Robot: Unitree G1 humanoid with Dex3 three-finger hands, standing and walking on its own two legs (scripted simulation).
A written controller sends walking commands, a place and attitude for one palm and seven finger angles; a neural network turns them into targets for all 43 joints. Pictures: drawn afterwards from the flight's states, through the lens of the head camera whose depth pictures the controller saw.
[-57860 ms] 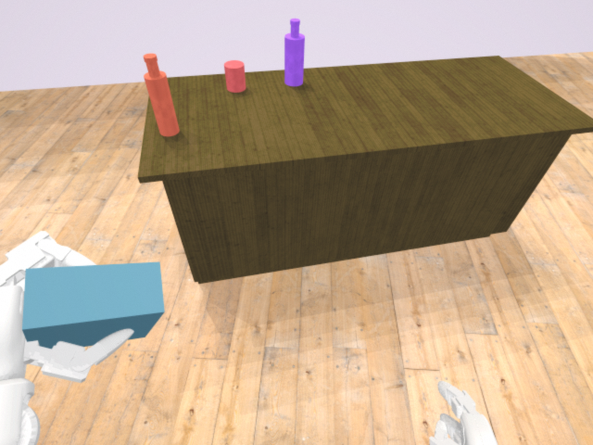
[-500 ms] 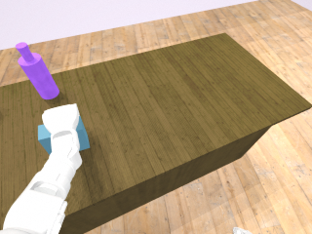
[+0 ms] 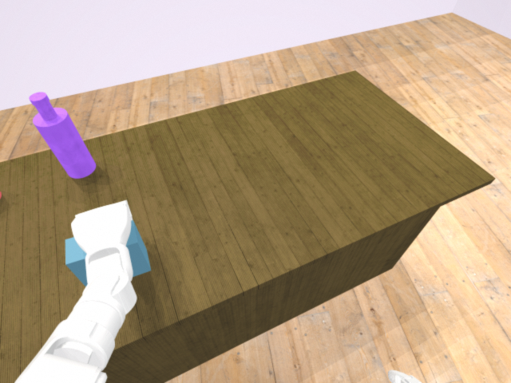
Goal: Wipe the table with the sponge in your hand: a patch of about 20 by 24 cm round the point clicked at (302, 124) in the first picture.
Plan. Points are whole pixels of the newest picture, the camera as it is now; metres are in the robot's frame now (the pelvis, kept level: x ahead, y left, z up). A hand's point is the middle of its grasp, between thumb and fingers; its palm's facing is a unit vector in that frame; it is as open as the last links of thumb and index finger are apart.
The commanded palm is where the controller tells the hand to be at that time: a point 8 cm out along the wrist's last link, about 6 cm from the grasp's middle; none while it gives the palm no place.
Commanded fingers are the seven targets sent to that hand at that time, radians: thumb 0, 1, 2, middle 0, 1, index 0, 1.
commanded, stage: wipe back along the third lane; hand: left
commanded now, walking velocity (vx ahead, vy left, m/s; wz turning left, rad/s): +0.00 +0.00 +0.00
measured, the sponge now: (114, 260) +0.34 +0.29 -0.06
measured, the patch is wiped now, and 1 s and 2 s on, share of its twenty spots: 0.95 0.95 0.95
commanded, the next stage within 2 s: slide back across to the middle lane in 1.14 s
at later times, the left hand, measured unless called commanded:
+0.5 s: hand (118, 261) +0.32 +0.26 -0.02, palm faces -0.09 +0.00 -1.00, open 9.5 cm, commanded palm +0.28 +0.24 +0.01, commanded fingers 0.00 0.10 1.30 -1.20 -1.60 -1.20 -1.60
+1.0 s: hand (119, 261) +0.32 +0.26 -0.02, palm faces -0.08 +0.02 -1.00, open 9.5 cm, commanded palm +0.27 +0.23 +0.00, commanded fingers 0.00 0.10 1.30 -1.20 -1.60 -1.20 -1.60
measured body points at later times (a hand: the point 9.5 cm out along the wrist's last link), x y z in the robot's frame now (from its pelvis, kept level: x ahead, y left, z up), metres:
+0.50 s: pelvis -0.01 -0.01 +0.00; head +0.01 -0.02 +0.45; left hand +0.32 +0.26 +0.04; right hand +0.15 -0.25 -0.11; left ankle -0.02 +0.09 -0.71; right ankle -0.02 -0.11 -0.71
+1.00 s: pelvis -0.03 -0.02 -0.01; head +0.00 -0.03 +0.44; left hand +0.32 +0.26 +0.04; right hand +0.10 -0.27 -0.13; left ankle -0.02 +0.09 -0.71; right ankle -0.02 -0.11 -0.71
